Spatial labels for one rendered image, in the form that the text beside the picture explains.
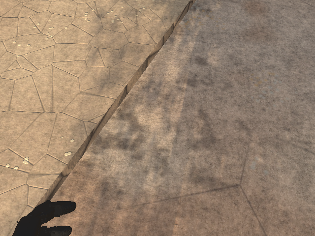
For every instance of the robot left hand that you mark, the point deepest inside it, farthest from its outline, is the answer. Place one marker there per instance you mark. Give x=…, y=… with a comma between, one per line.
x=30, y=225

